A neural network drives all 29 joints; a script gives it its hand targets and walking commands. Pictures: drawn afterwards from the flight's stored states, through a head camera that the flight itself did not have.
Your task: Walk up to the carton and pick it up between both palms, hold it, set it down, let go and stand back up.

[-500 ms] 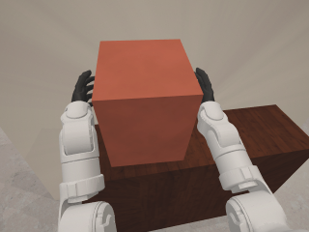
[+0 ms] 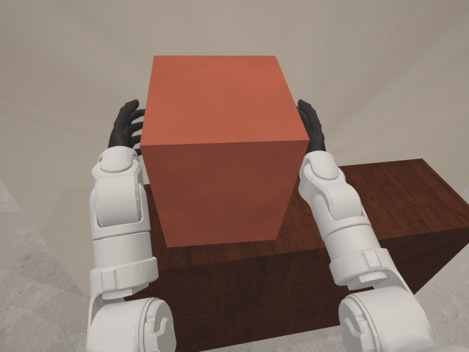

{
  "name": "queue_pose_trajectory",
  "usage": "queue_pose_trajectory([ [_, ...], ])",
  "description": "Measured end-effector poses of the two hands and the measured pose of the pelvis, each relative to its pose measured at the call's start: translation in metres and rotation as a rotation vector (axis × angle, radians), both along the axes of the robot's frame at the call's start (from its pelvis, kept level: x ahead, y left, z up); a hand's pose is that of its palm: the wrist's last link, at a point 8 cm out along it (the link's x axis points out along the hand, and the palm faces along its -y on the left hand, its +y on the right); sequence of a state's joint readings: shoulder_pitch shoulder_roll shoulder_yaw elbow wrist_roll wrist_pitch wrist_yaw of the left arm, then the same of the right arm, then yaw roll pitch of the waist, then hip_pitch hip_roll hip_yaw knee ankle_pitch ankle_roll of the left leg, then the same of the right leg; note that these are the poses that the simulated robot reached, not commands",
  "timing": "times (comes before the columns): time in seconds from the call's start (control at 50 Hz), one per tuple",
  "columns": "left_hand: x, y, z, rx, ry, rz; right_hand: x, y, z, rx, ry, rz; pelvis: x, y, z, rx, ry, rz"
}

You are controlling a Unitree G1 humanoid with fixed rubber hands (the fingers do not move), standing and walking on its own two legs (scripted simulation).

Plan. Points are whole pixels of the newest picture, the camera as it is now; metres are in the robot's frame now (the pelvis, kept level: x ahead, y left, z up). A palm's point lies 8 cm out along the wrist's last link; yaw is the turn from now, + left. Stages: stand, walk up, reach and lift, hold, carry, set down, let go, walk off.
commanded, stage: hold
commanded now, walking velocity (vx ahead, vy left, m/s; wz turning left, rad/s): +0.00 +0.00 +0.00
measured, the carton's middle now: (219, 154) +0.40 +0.01 +0.16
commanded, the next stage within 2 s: none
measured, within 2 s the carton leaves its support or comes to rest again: neither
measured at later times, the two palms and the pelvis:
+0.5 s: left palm (125, 154) +0.37 +0.15 +0.20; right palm (311, 151) +0.36 -0.14 +0.19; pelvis +0.00 +0.00 +0.00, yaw +0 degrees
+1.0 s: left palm (126, 153) +0.37 +0.15 +0.20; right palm (312, 150) +0.36 -0.14 +0.19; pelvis +0.00 +0.00 +0.00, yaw +0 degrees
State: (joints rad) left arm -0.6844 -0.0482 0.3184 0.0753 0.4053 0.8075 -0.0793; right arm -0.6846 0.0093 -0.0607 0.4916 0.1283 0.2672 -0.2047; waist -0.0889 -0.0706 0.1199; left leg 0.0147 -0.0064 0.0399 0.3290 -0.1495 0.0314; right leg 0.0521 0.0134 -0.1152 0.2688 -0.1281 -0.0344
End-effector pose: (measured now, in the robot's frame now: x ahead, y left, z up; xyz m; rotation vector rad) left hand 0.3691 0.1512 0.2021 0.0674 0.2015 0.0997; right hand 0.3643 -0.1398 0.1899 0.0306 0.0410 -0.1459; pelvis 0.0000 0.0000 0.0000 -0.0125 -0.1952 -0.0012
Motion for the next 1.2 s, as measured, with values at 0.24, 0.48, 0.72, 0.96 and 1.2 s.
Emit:
queue_pose_trajectory([
  [0.24, -0.0016, -0.0049, -0.0061, 0.011, 0.004, -0.003, -0.0026, -0.0048, -0.0063, 0.000, 0.003, -0.004, 0.0035, 0.0006, -0.0003, -0.002, -0.012, -0.004],
  [0.48, -0.0025, -0.0017, -0.0043, -0.006, 0.011, 0.004, -0.0018, -0.0017, -0.0022, -0.004, 0.010, 0.001, 0.0024, -0.0002, -0.0001, 0.001, -0.016, -0.006],
  [0.72, -0.0054, -0.0019, 0.0007, 0.002, -0.006, -0.001, -0.0058, -0.0019, 0.0017, 0.001, -0.007, -0.004, 0.0007, 0.0017, -0.0006, -0.001, -0.018, -0.003],
  [0.96, -0.0022, -0.0027, -0.0032, 0.000, 0.012, 0.002, -0.0023, -0.0029, -0.0020, 0.000, 0.008, -0.003, -0.0020, -0.0009, -0.0001, 0.001, -0.005, -0.002],
  [1.2, -0.0005, -0.0051, -0.0020, -0.001, 0.004, -0.008, -0.0025, -0.0054, 0.0017, 0.000, 0.000, -0.011, 0.0014, -0.0013, -0.0001, 0.000, -0.005, 0.001],
])
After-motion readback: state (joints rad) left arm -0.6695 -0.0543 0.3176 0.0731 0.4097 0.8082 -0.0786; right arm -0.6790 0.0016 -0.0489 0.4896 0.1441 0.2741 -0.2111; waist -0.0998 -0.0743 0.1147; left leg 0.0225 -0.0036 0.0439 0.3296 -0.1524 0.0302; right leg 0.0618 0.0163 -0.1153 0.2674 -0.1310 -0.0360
